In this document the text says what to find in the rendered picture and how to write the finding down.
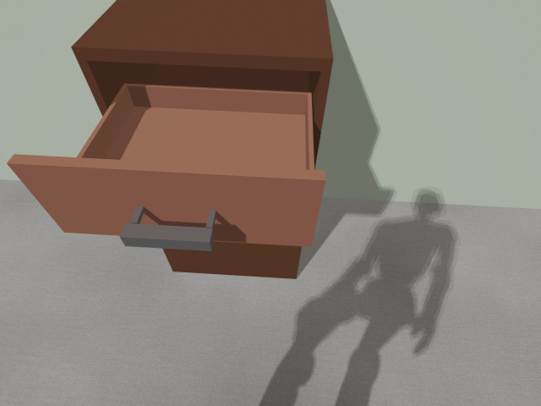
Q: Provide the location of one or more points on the handle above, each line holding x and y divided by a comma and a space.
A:
135, 234

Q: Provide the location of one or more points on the drawer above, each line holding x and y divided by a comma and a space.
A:
181, 151

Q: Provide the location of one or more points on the cabinet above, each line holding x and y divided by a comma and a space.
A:
271, 45

